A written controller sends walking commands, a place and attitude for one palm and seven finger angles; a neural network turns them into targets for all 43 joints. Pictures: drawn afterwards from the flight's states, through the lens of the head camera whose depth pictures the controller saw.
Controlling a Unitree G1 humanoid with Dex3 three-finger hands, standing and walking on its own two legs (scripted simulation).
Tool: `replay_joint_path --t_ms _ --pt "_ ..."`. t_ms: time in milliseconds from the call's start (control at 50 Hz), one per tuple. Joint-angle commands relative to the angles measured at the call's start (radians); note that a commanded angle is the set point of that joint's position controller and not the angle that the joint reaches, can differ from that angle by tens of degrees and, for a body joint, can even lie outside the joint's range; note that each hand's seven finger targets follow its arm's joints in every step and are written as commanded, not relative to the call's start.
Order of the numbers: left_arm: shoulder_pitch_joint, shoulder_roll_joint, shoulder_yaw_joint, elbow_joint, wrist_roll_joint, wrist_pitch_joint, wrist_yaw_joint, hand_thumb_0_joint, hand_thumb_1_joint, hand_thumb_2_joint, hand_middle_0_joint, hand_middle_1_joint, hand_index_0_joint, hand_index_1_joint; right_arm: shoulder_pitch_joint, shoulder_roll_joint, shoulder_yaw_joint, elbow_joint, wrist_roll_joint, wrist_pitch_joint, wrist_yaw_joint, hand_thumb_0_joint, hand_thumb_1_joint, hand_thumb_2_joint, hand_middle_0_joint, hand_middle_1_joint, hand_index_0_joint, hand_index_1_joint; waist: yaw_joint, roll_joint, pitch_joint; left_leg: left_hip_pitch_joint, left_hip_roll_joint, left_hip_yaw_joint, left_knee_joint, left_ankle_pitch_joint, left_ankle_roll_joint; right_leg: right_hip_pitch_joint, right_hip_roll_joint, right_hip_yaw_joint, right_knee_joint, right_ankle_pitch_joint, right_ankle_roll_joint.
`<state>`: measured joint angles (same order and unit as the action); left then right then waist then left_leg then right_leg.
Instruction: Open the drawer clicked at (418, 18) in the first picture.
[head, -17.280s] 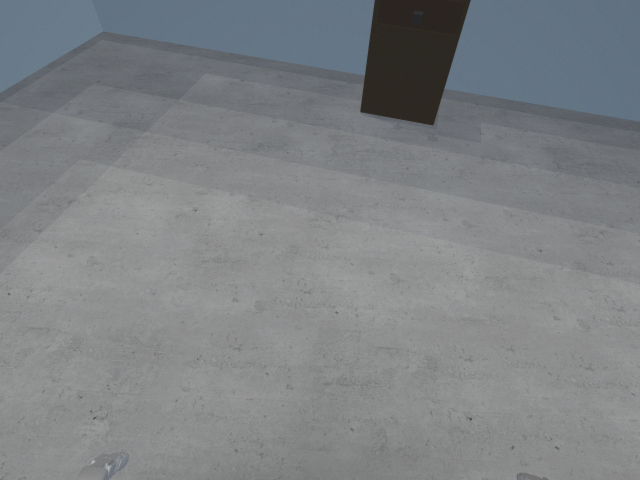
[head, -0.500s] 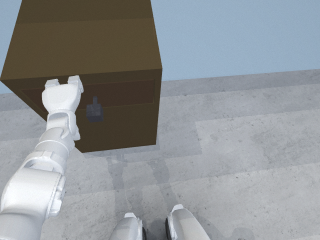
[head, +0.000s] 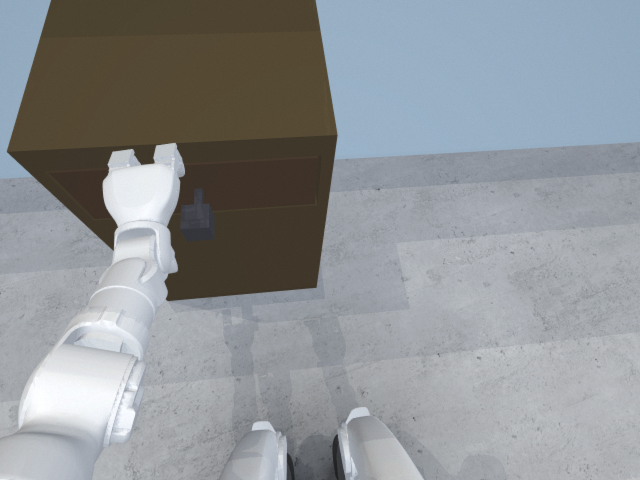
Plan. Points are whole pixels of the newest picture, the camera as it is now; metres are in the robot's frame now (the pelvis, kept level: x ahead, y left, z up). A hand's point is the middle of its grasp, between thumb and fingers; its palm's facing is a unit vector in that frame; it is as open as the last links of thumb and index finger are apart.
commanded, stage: move the hooked fingers above the handle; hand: left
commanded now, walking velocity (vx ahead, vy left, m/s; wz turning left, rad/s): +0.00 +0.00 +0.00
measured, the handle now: (198, 211) +0.51 +0.16 -0.11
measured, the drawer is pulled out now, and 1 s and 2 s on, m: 0.00 0.00 0.00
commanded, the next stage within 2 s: lower the fingers behind the handle in 1.48 s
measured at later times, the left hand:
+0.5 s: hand (164, 214) +0.48 +0.19 -0.05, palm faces +0.00 -0.02 -1.00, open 13.6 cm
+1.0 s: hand (156, 220) +0.47 +0.20 -0.05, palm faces -0.02 -0.02 -1.00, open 13.8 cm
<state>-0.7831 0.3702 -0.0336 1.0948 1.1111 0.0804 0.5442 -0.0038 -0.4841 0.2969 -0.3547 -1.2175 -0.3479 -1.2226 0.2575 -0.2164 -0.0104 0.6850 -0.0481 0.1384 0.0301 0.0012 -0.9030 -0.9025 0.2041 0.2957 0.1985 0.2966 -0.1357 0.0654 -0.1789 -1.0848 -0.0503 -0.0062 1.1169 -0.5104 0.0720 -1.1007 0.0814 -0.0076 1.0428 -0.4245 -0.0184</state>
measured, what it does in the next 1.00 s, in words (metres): stands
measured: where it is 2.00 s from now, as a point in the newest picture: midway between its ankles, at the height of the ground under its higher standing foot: outside the picture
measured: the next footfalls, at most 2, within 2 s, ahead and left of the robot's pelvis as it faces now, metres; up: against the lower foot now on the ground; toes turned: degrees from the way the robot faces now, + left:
none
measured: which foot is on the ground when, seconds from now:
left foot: down 0.00-1.00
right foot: down 0.00-1.00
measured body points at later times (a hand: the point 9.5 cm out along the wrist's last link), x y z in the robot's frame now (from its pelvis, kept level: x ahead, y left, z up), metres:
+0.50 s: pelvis +0.00 -0.01 -0.01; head +0.16 -0.01 +0.42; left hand +0.47 +0.19 +0.00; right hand +0.05 -0.28 -0.14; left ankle -0.01 +0.07 -0.65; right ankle +0.03 -0.11 -0.65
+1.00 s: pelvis +0.00 -0.01 -0.01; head +0.15 +0.00 +0.42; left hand +0.46 +0.20 +0.00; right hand +0.04 -0.28 -0.14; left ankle -0.01 +0.07 -0.65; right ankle +0.03 -0.11 -0.65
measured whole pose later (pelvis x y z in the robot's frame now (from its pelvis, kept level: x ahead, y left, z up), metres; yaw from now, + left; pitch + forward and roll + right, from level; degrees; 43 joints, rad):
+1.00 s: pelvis +0.00 -0.01 -0.01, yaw +0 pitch +29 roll -2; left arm -0.74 0.41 0.00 1.08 1.14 -0.01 0.57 0.00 -0.48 0.30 -0.32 -1.20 -0.32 -1.20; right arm 0.27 -0.25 -0.03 0.68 -0.06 0.11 0.02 0.00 -0.90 -0.90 0.20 0.30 0.20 0.30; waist -0.13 0.05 -0.19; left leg -1.12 -0.05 0.00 1.15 -0.53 0.06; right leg -1.15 0.09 0.00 1.09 -0.44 -0.03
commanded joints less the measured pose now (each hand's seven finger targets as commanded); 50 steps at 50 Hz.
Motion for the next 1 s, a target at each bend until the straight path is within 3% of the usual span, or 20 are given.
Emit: replay_joint_path --t_ms 0,60,100,160,220,320,340,380,420,440,480,540,600,660,700,800,880,940,960,980 --pt "-0.382 0.16 -0.031 -0.153 -0.028 -0.003 -0.038 0.0 -0.5 0.3 -0.3 -1.2 -0.3 -1.2 0.168 -0.184 -0.068 -0.052 0.008 -0.02 -0.028 0.0 -0.9 -0.9 0.2 0.3 0.2 0.3 -0.042 0.017 -0.491 0.426 0.047 -0.054 -0.16 0.444 -0.031 0.31 -0.02 -0.013 -0.144 0.314 -0.019" --pt "-0.309 0.085 -0.086 -0.101 -0.041 -0.055 -0.091 0.0 -0.5 0.3 -0.3 -1.2 -0.3 -1.2 0.176 -0.179 -0.067 -0.056 0.01 -0.032 -0.032 0.0 -0.9 -0.9 0.2 0.3 0.2 0.3 -0.048 -0.035 -0.384 0.358 0.042 -0.043 -0.161 0.36 -0.021 0.291 -0.019 -0.006 -0.164 0.269 -0.023" --pt "-0.267 0.086 -0.077 -0.081 -0.047 -0.1 -0.111 0.0 -0.5 0.3 -0.3 -1.2 -0.3 -1.2 0.175 -0.174 -0.065 -0.062 0.009 -0.039 -0.033 0.0 -0.9 -0.9 0.2 0.3 0.2 0.3 -0.039 -0.056 -0.348 0.301 0.034 -0.036 -0.154 0.324 -0.015 0.3 -0.021 0.007 -0.16 0.268 -0.028" --pt "-0.283 0.155 -0.028 -0.123 -0.013 -0.163 -0.094 0.0 -0.5 0.3 -0.3 -1.2 -0.3 -1.2 0.175 -0.173 -0.062 -0.069 0.004 -0.043 -0.034 0.0 -0.9 -0.9 0.2 0.3 0.2 0.3 -0.018 -0.024 -0.348 0.248 0.028 -0.032 -0.13 0.314 -0.016 0.279 -0.022 0.02 -0.127 0.267 -0.036" --pt "-0.351 0.231 0.041 -0.222 0.03 -0.204 -0.02 0.0 -0.5 0.3 -0.3 -1.2 -0.3 -1.2 0.172 -0.175 -0.069 -0.07 -0.01 -0.046 -0.028 0.0 -0.9 -0.9 0.2 0.3 0.2 0.3 0.009 0.07 -0.439 0.286 0.032 -0.042 -0.1 0.377 -0.027 0.227 -0.021 0.013 -0.071 0.269 -0.044" --pt "-0.395 0.357 0.152 -0.26 0.054 -0.144 0.111 0.0 -0.5 0.3 -0.3 -1.2 -0.3 -1.2 0.147 -0.181 -0.072 -0.07 -0.023 -0.035 -0.021 0.0 -0.9 -0.9 0.2 0.3 0.2 0.3 0.025 0.077 -0.565 0.268 0.026 -0.034 -0.063 0.452 -0.035 0.282 -0.024 0.016 -0.023 0.344 -0.034" --pt "-0.406 0.339 0.139 -0.254 0.051 -0.122 0.123 0.0 -0.5 0.3 -0.3 -1.2 -0.3 -1.2 0.146 -0.18 -0.076 -0.067 -0.022 -0.034 -0.02 0.0 -0.9 -0.9 0.2 0.3 0.2 0.3 0.011 0.063 -0.591 0.278 0.028 -0.031 -0.06 0.461 -0.033 0.292 -0.024 0.014 -0.026 0.359 -0.029" --pt "-0.398 0.343 0.138 -0.246 0.04 -0.077 0.124 0.0 -0.5 0.3 -0.3 -1.2 -0.3 -1.2 0.15 -0.186 -0.079 -0.062 -0.018 -0.034 -0.016 0.0 -0.9 -0.9 0.2 0.3 0.2 0.3 0.016 0.079 -0.643 0.315 0.027 -0.027 -0.068 0.487 -0.037 0.331 -0.026 0.011 -0.033 0.393 -0.023" --pt "-0.383 0.28 0.087 -0.236 0.015 -0.039 0.086 0.0 -0.5 0.3 -0.3 -1.2 -0.3 -1.2 0.166 -0.188 -0.086 -0.057 -0.009 -0.03 -0.012 0.0 -0.9 -0.9 0.2 0.3 0.2 0.3 0.002 0.085 -0.673 0.406 0.035 -0.039 -0.085 0.539 -0.044 0.338 -0.022 0.0 -0.055 0.421 -0.019" --pt "-0.359 0.288 0.096 -0.231 0.002 -0.027 0.071 0.0 -0.5 0.3 -0.3 -1.2 -0.3 -1.2 0.171 -0.192 -0.087 -0.055 -0.003 -0.024 -0.012 0.0 -0.9 -0.9 0.2 0.3 0.2 0.3 0.01 0.067 -0.674 0.418 0.034 -0.039 -0.098 0.54 -0.044 0.358 -0.022 -0.003 -0.07 0.422 -0.017" --pt "-0.379 0.284 0.083 -0.236 -0.021 -0.01 0.044 0.0 -0.5 0.3 -0.3 -1.2 -0.3 -1.2 0.172 -0.194 -0.082 -0.052 0.004 -0.02 -0.019 0.0 -0.9 -0.9 0.2 0.3 0.2 0.3 -0.002 0.025 -0.653 0.421 0.036 -0.042 -0.12 0.523 -0.036 0.39 -0.023 -0.002 -0.095 0.427 -0.012" --pt "-0.353 0.17 -0.004 -0.236 -0.037 -0.029 -0.015 0.0 -0.5 0.3 -0.3 -1.2 -0.3 -1.2 0.174 -0.184 -0.086 -0.048 0.007 -0.025 -0.026 0.0 -0.9 -0.9 0.2 0.3 0.2 0.3 -0.024 0.011 -0.598 0.453 0.04 -0.04 -0.139 0.508 -0.029 0.378 -0.022 0.001 -0.134 0.414 -0.011" --pt "-0.315 0.099 -0.07 -0.149 -0.032 -0.062 -0.062 0.0 -0.5 0.3 -0.3 -1.2 -0.3 -1.2 0.17 -0.174 -0.076 -0.042 0.012 -0.031 -0.033 0.0 -0.9 -0.9 0.2 0.3 0.2 0.3 -0.044 -0.043 -0.411 0.356 0.034 -0.029 -0.161 0.392 -0.018 0.348 -0.023 0.011 -0.171 0.346 -0.017" --pt "-0.274 0.139 -0.041 -0.098 -0.017 -0.101 -0.072 0.0 -0.5 0.3 -0.3 -1.2 -0.3 -1.2 0.169 -0.176 -0.067 -0.046 0.01 -0.037 -0.035 0.0 -0.9 -0.9 0.2 0.3 0.2 0.3 -0.027 -0.061 -0.328 0.256 0.025 -0.021 -0.152 0.302 -0.013 0.326 -0.023 0.021 -0.164 0.281 -0.027" --pt "-0.293 0.144 -0.031 -0.114 -0.007 -0.128 -0.062 0.0 -0.5 0.3 -0.3 -1.2 -0.3 -1.2 0.165 -0.171 -0.066 -0.052 0.004 -0.041 -0.031 0.0 -0.9 -0.9 0.2 0.3 0.2 0.3 -0.015 -0.005 -0.331 0.252 0.022 -0.021 -0.144 0.313 -0.016 0.295 -0.025 0.022 -0.144 0.275 -0.035" --pt "-0.299 0.291 0.102 -0.192 0.034 -0.147 0.024 0.0 -0.5 0.3 -0.3 -1.2 -0.3 -1.2 0.148 -0.176 -0.067 -0.075 -0.013 -0.039 -0.023 0.0 -0.9 -0.9 0.2 0.3 0.2 0.3 0.034 0.031 -0.462 0.238 0.022 -0.022 -0.1 0.386 -0.023 0.305 -0.022 0.025 -0.067 0.321 -0.04" --pt "-0.36 0.287 0.101 -0.233 0.049 -0.115 0.089 0.0 -0.5 0.3 -0.3 -1.2 -0.3 -1.2 0.144 -0.179 -0.076 -0.077 -0.015 -0.039 -0.017 0.0 -0.9 -0.9 0.2 0.3 0.2 0.3 0.018 0.055 -0.55 0.281 0.027 -0.023 -0.083 0.419 -0.03 0.298 -0.022 0.018 -0.051 0.331 -0.03" --pt "-0.383 0.298 0.097 -0.214 0.027 -0.078 0.084 0.0 -0.5 0.3 -0.3 -1.2 -0.3 -1.2 0.153 -0.189 -0.08 -0.061 -0.007 -0.04 -0.018 0.0 -0.9 -0.9 0.2 0.3 0.2 0.3 0.0 0.029 -0.584 0.308 0.029 -0.032 -0.087 0.417 -0.031 0.312 -0.021 0.011 -0.062 0.327 -0.021" --pt "-0.422 0.252 0.055 -0.229 0.018 -0.073 0.075 0.0 -0.5 0.3 -0.3 -1.2 -0.3 -1.2 0.16 -0.187 -0.085 -0.057 -0.006 -0.043 -0.019 0.0 -0.9 -0.9 0.2 0.3 0.2 0.3 -0.024 0.036 -0.601 0.338 0.031 -0.036 -0.089 0.422 -0.03 0.308 -0.021 0.009 -0.072 0.332 -0.017" --pt "-0.407 0.259 0.064 -0.228 0.009 -0.067 0.062 0.0 -0.5 0.3 -0.3 -1.2 -0.3 -1.2 0.168 -0.191 -0.088 -0.051 -0.003 -0.044 -0.019 0.0 -0.9 -0.9 0.2 0.3 0.2 0.3 -0.013 0.041 -0.623 0.366 0.032 -0.04 -0.096 0.437 -0.033 0.318 -0.021 0.005 -0.075 0.338 -0.017"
